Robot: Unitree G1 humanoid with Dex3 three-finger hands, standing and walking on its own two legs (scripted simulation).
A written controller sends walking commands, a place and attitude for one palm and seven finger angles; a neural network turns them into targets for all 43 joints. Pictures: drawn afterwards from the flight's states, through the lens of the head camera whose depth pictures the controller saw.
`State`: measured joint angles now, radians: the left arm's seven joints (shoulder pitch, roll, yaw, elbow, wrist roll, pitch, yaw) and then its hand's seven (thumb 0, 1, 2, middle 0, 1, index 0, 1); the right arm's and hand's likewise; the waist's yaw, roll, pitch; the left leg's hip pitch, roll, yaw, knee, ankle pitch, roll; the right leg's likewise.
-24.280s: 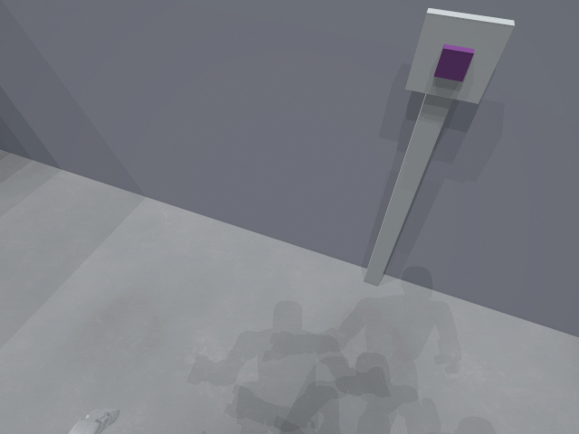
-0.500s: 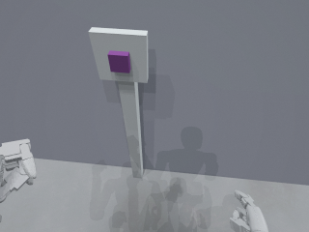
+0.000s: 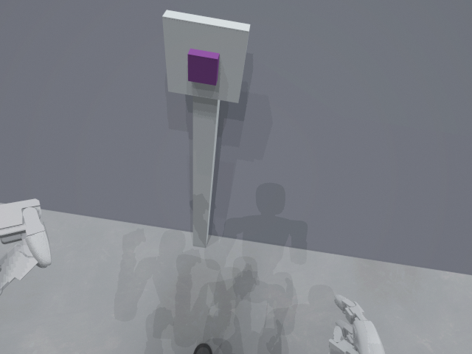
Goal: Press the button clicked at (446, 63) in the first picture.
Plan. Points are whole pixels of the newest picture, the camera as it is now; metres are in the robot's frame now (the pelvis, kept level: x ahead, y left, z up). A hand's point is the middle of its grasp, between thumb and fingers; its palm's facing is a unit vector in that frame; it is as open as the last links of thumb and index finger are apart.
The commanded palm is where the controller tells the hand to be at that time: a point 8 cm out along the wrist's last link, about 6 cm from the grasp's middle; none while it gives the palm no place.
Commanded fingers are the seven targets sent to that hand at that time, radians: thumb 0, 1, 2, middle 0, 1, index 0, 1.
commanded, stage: step back with the hand held close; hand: left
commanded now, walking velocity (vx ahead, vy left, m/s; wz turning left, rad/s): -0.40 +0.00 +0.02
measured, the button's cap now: (203, 66) +0.61 +0.14 +0.15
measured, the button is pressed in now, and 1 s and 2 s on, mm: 0 0 0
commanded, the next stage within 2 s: stop stepping back and stand still in 0.12 s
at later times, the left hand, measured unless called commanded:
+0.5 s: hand out of the picture +0.08 +0.24 +0.14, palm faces +0.42 -0.85 -0.32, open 3.1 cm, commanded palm +0.02 +0.28 +0.17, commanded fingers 0.00 0.90 0.90 -1.30 -1.50 -1.30 -1.50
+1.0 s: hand out of the picture +0.03 +0.28 +0.15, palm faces +0.45 -0.83 -0.34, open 3.1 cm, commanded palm -0.04 +0.32 +0.17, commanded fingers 0.00 0.90 0.90 -1.30 -1.50 -1.30 -1.50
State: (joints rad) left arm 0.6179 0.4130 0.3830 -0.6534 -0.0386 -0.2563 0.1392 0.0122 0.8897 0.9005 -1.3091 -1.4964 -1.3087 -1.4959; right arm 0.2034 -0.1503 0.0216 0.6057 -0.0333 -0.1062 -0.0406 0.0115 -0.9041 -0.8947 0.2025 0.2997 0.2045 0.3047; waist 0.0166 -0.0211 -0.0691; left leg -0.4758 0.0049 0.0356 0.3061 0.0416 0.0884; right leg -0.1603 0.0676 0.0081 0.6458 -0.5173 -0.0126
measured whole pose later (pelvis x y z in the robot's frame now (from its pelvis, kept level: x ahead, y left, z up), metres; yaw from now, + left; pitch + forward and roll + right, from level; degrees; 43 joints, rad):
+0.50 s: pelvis -0.12 +0.00 -0.01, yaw -1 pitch +0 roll +0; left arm 0.53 0.31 0.32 -0.47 -0.03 -0.15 0.15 0.01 0.89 0.90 -1.31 -1.50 -1.31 -1.50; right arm 0.27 -0.26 -0.01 0.65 0.01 -0.05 -0.09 0.01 -0.91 -0.90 0.20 0.30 0.20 0.30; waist 0.02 -0.04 -0.06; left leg -0.30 -0.02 0.04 0.53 -0.21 0.03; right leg -0.12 0.00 -0.03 0.53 -0.39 0.00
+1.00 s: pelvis -0.16 +0.03 -0.02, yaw +2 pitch -2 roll +0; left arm 0.51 0.34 0.33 -0.55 -0.01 -0.18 0.17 0.02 0.89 0.90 -1.31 -1.50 -1.31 -1.50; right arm 0.23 -0.19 0.00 0.65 -0.02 -0.11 -0.09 0.01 -0.91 -0.89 0.20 0.30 0.20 0.30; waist 0.01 -0.06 0.03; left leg -0.31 0.03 0.06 0.60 -0.25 0.01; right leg -0.30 -0.01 -0.01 0.80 -0.47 0.00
